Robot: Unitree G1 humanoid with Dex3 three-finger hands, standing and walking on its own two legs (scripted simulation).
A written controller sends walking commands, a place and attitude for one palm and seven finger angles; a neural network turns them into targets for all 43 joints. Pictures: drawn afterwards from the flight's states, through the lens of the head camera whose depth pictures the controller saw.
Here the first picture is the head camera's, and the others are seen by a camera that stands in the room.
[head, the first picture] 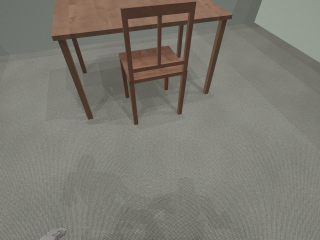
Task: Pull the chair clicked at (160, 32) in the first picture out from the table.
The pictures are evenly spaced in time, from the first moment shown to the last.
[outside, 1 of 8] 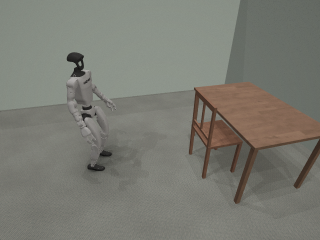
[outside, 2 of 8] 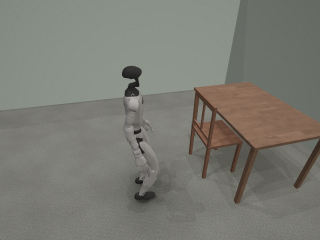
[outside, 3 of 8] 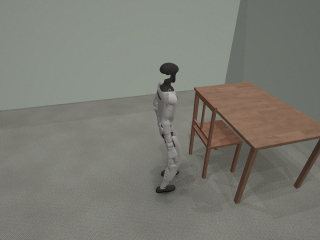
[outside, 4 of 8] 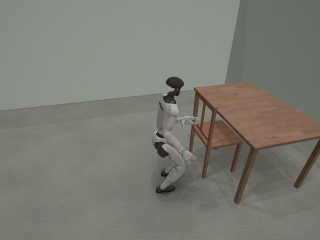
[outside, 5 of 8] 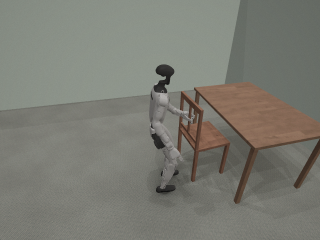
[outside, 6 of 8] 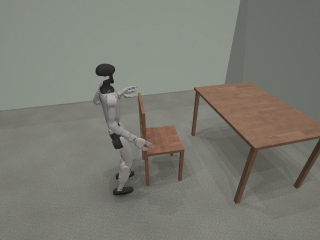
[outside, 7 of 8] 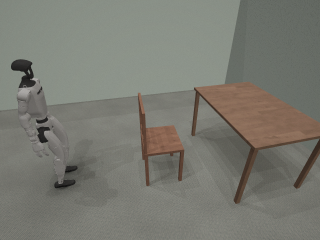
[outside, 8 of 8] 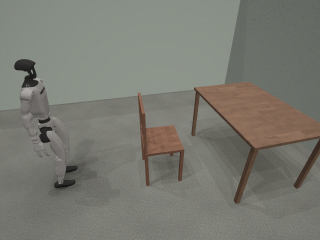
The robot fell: no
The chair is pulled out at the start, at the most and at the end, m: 0.00 0.61 0.61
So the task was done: yes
